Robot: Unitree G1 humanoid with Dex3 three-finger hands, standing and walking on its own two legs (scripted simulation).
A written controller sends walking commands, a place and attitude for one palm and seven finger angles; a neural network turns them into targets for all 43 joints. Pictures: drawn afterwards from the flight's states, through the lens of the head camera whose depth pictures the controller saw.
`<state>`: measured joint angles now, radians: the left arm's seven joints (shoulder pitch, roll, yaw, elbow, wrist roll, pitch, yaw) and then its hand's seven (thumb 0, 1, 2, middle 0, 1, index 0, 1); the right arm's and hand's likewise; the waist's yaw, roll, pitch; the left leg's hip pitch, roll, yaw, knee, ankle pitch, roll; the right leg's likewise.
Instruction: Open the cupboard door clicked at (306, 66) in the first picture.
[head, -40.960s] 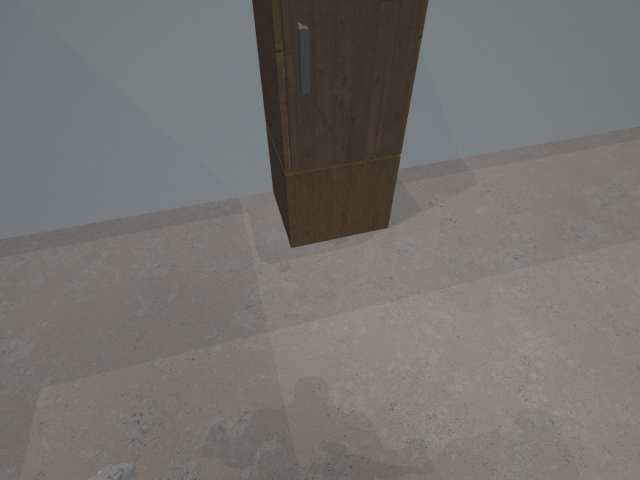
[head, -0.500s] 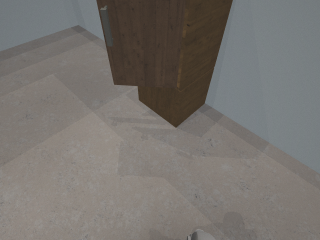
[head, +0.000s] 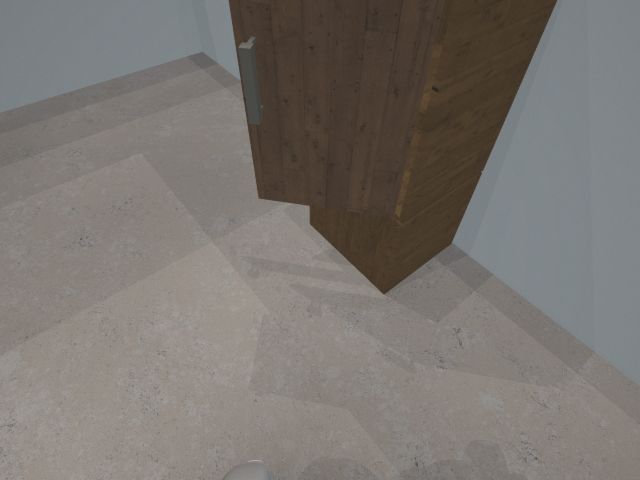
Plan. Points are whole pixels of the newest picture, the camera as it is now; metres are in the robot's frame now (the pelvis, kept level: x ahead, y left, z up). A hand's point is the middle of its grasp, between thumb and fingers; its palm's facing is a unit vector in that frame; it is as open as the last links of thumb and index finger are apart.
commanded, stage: take the last steps up to it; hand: left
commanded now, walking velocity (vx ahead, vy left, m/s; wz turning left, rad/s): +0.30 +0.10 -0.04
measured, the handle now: (254, 81) +0.87 +0.23 +0.04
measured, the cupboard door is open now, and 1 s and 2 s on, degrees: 41 41 41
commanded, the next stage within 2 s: come to a stop and stand still in 0.50 s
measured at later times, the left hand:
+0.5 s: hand (203, 357) +0.32 +0.23 -0.16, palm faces -0.06 -0.97 -0.22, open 7.3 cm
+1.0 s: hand (189, 354) +0.33 +0.27 -0.19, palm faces -0.01 -0.97 -0.24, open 7.3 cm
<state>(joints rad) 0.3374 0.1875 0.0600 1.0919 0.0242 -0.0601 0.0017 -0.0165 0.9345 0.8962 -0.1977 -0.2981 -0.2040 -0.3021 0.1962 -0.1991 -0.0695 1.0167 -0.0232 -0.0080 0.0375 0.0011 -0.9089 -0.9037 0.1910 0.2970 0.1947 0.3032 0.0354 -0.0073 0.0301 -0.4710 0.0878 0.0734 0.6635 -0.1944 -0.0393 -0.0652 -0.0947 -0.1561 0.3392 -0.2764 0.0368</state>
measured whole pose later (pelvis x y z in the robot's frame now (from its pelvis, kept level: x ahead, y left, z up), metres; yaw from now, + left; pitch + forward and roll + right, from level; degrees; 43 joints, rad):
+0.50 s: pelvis +0.19 +0.05 -0.01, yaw -4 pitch -1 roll +2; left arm 0.11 0.19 0.05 0.98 0.02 -0.02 -0.01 0.00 0.92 0.90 -0.19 -0.30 -0.20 -0.30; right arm 0.37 -0.18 -0.03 1.10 -0.03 -0.04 -0.01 -0.01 -0.92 -0.90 0.20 0.30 0.20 0.30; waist -0.02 0.00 0.06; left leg -0.04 -0.01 0.19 0.43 -0.37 0.03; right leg -0.39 -0.07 -0.10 0.62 -0.22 -0.02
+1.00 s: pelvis +0.28 +0.07 -0.01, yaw -4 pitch +0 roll +0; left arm 0.20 0.20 0.05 1.03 0.00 0.06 0.03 0.00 0.91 0.90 -0.20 -0.30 -0.20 -0.30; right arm 0.14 -0.16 -0.04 1.01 -0.02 0.01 -0.04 0.00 -0.92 -0.90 0.20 0.30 0.20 0.30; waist 0.01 0.00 0.10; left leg -0.32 0.05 0.08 0.54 -0.22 0.02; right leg -0.34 0.00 -0.04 0.88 -0.57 0.01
